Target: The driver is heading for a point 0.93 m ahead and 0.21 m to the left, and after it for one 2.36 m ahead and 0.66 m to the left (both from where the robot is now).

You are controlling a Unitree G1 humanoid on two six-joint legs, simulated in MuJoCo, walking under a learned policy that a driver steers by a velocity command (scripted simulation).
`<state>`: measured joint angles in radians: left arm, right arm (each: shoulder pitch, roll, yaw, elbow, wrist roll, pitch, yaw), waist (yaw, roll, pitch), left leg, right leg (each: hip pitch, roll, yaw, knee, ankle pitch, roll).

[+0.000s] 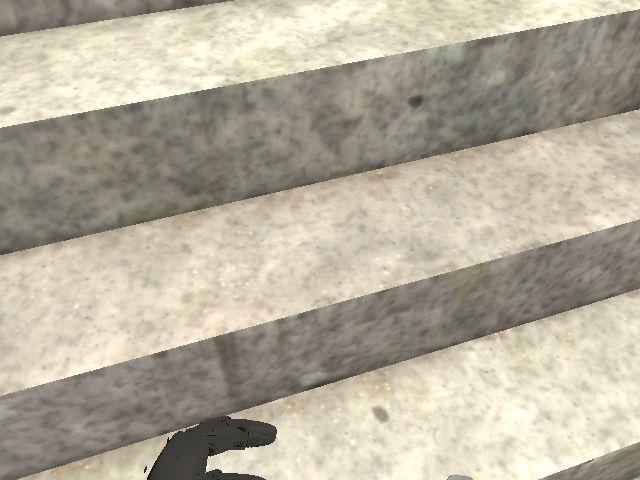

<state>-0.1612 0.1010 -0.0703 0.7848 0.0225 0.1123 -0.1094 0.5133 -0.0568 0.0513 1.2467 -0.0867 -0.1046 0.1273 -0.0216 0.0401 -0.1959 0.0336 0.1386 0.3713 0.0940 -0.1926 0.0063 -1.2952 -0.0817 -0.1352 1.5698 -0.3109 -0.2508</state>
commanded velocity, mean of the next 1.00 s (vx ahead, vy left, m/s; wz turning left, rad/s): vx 0.50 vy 0.00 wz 0.21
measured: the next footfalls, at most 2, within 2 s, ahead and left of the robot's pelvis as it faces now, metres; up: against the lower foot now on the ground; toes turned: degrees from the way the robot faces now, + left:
left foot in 0.48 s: +0.35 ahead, +0.08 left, +0.41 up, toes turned +0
right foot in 1.02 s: +0.67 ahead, -0.03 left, +0.62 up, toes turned +12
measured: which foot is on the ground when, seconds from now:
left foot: down 0.00-0.02, up 0.04-0.46, down 0.48-1.00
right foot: down 0.00-0.62, up 0.64-1.00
